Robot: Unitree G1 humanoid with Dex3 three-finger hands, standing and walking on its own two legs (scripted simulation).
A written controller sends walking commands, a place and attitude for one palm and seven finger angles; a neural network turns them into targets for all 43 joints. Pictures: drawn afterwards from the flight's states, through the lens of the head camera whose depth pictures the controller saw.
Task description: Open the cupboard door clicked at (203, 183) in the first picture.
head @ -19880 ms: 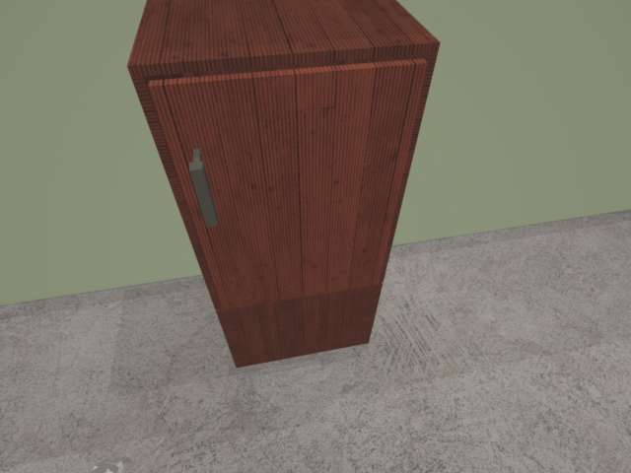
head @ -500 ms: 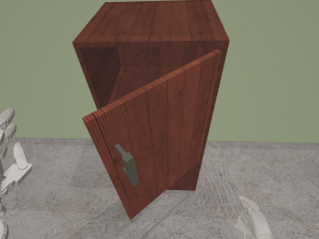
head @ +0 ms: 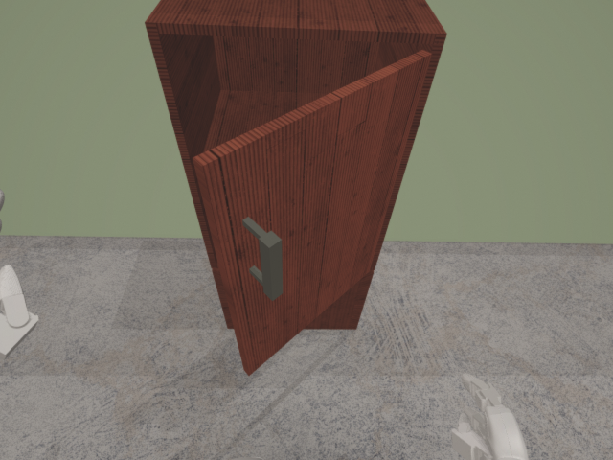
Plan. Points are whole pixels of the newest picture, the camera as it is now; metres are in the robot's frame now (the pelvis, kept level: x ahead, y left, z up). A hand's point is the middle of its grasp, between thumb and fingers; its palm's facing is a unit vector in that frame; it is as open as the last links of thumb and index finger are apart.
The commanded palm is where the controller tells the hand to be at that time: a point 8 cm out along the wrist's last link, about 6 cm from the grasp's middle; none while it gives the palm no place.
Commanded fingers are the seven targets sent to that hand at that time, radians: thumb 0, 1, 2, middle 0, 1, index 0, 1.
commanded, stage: step back with the hand held close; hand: left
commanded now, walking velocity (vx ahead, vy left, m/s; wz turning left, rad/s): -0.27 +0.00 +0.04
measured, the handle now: (262, 259) +0.36 +0.09 +0.06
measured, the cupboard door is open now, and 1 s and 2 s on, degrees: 43 43 43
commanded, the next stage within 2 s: stop stepping back and stand still in 0.52 s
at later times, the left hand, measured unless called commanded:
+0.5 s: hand out of the picture +0.08 +0.29 +0.20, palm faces +0.54 -0.74 -0.41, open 7.4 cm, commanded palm +0.02 +0.30 +0.19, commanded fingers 0.00 0.90 0.90 -0.20 -0.30 -0.20 -0.30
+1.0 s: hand out of the picture -0.01 +0.23 +0.18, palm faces +0.30 -0.85 -0.44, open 7.4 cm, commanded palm -0.07 +0.28 +0.19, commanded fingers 0.00 0.90 0.90 -0.20 -0.30 -0.20 -0.30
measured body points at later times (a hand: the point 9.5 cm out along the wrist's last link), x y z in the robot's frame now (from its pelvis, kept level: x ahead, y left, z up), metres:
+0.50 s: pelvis -0.11 +0.00 +0.00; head -0.09 +0.03 +0.45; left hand +0.05 +0.32 +0.22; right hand +0.08 -0.21 -0.08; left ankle +0.06 +0.09 -0.72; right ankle -0.20 -0.14 -0.65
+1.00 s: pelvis -0.24 +0.00 +0.01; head -0.25 +0.03 +0.46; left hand -0.04 +0.28 +0.21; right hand -0.13 -0.26 -0.05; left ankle -0.13 +0.07 -0.72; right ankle -0.26 -0.10 -0.69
